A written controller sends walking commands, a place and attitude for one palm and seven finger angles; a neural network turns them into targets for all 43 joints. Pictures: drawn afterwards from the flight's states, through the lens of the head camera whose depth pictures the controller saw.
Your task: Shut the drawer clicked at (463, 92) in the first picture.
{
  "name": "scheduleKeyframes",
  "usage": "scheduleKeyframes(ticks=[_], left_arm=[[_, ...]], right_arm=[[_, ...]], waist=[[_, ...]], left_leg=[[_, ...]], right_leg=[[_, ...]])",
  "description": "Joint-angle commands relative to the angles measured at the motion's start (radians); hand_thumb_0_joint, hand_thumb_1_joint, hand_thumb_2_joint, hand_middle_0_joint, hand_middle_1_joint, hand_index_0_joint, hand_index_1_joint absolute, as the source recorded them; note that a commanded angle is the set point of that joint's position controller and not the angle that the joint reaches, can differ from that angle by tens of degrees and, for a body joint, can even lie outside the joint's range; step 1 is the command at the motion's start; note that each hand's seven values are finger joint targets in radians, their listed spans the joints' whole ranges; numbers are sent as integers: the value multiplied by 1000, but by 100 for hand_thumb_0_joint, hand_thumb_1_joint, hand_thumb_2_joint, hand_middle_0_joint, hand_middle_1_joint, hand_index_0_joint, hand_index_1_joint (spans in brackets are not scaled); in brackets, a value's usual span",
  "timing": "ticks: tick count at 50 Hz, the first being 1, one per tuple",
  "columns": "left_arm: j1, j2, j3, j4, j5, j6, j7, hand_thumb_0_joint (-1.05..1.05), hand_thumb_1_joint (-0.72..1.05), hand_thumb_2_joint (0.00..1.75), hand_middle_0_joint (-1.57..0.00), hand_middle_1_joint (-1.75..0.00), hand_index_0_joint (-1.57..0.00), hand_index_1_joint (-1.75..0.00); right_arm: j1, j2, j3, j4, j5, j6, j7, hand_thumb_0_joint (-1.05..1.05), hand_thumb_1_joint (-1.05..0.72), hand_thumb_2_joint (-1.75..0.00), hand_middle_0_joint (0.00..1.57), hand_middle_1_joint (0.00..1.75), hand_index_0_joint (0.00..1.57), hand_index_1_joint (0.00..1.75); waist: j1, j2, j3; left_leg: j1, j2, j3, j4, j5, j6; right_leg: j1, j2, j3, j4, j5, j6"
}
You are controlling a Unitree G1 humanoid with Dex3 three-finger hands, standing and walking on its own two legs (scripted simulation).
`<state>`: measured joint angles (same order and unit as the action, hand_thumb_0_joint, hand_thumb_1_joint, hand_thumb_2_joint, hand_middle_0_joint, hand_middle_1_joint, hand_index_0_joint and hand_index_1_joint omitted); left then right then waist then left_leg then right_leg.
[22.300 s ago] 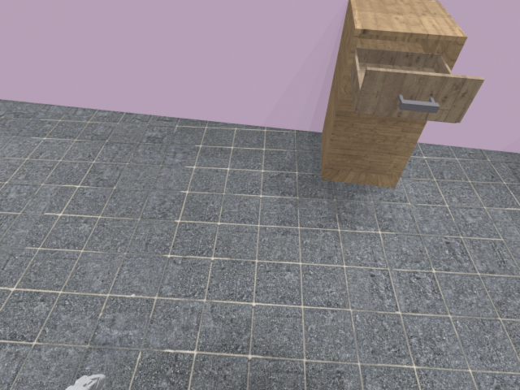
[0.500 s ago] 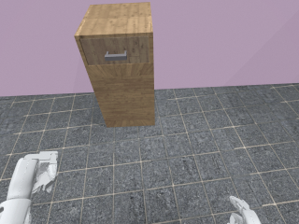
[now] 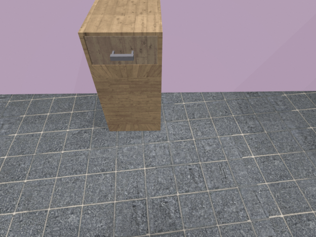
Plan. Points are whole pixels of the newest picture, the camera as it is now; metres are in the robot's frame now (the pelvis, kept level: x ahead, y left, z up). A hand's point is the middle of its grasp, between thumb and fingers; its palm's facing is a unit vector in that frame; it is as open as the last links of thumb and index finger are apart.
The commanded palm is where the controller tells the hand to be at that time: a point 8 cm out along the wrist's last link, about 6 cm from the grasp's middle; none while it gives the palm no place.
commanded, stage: let the arm hang, fingers relaxed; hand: left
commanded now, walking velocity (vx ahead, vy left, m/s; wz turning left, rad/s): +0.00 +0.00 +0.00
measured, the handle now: (122, 54) +0.94 +0.25 -0.07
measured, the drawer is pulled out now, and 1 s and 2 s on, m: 0.00 0.00 0.00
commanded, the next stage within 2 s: look to check the result in 0.52 s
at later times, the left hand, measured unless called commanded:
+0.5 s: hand out of the picture +0.06 +0.17 -0.17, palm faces +0.00 -0.98 -0.21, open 7.4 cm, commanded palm none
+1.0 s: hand out of the picture +0.08 +0.20 -0.16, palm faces +0.02 -0.96 -0.29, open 7.4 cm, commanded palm none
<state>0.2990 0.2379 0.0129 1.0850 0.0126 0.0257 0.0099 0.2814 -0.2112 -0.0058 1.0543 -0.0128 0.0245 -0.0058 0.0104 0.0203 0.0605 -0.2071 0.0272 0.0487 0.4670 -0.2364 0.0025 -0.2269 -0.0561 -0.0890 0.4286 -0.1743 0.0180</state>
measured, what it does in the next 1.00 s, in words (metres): stands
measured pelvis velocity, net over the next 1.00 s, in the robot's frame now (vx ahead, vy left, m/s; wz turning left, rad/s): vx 0.03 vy -0.02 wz -0.01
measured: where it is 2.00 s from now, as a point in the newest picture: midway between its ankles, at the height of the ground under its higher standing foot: outside the picture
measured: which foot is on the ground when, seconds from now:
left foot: down 0.00-1.00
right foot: down 0.00-1.00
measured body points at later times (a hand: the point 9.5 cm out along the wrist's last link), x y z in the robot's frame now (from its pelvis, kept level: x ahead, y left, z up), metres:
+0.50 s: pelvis +0.01 -0.01 +0.00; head +0.03 -0.02 +0.45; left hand +0.06 +0.22 -0.15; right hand +0.01 -0.25 -0.16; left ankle +0.01 +0.12 -0.74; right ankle +0.03 -0.13 -0.74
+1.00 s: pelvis +0.03 -0.02 +0.01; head +0.04 -0.03 +0.46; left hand +0.08 +0.25 -0.14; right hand +0.07 -0.28 -0.15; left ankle +0.01 +0.12 -0.74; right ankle +0.03 -0.13 -0.74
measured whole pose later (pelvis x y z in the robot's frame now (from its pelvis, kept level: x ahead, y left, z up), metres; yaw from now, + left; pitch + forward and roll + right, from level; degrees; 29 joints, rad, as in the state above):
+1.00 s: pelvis +0.03 -0.02 +0.01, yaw +0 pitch -1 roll +0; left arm 0.16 0.25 0.03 1.14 0.01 -0.01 0.01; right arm 0.18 -0.25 -0.02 1.13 -0.02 0.00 -0.02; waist 0.00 0.03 0.05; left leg -0.10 0.05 0.05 0.35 -0.22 -0.03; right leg -0.15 -0.03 -0.09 0.36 -0.19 0.00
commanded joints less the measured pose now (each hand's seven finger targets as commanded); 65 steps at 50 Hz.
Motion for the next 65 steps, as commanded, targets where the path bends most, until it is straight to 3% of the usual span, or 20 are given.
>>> scheduleKeyframes(ticks=[1,4,6,11,23,43,55,65], left_arm=[[-38,122,22,-25,2,-37,13,0,90,90,-20,-30,-20,-30],[-42,114,22,-5,1,-36,15,0,90,90,-20,-30,-20,-30],[-45,113,24,1,2,-35,16,0,90,90,-20,-30,-20,-30],[-53,109,26,9,2,-37,18,0,90,90,-20,-30,-20,-30],[-82,106,34,7,0,-46,18,0,90,90,-20,-30,-20,-30],[-134,163,42,9,-1,-57,13,0,90,90,-20,-30,-20,-30],[-167,205,43,1,0,-60,10,0,90,90,-20,-30,-20,-30],[-190,229,45,-5,0,-64,8,0,90,90,-20,-30,-20,-30]], right_arm=[[25,-122,-33,-17,-2,-24,-12,0,-90,-90,20,30,20,30],[32,-116,-32,4,-3,-25,-14,0,-90,-90,20,30,20,30],[30,-106,-31,16,-3,-26,-13,0,-90,-90,20,30,20,30],[21,-92,-29,32,-5,-28,-14,0,-90,-90,20,30,20,30],[-2,-93,-33,47,-6,-37,-20,0,-90,-90,20,30,20,30],[-55,-172,-41,37,-4,-42,-24,0,-90,-90,20,30,20,30],[-110,-217,-41,27,-4,-41,-18,0,-90,-90,20,30,20,30],[-135,-244,-41,22,-5,-44,-16,0,-90,-90,20,30,20,30]], waist=[[-16,-39,-1],[-15,-71,11],[-15,-47,17],[-10,-60,14],[-9,5,-13],[-17,-29,-54],[-15,-37,-55],[-16,-16,-77]], left_leg=[[-21,82,-82,-142,-17,27],[-12,80,-77,-147,-8,27],[-17,81,-75,-154,-6,27],[-13,78,-68,-154,24,24],[10,83,-65,-160,86,13],[76,103,-67,-171,163,13],[93,106,-68,-185,160,10],[107,109,-65,-190,181,6]], right_leg=[[5,-64,92,-104,-75,-50],[-2,-64,92,-108,-82,-46],[0,-65,90,-107,-83,-45],[15,-66,95,-110,-61,-43],[61,-67,94,-110,27,-49],[103,-72,93,-120,146,-55],[107,-75,102,-141,142,-53],[129,-80,106,-147,177,-55]])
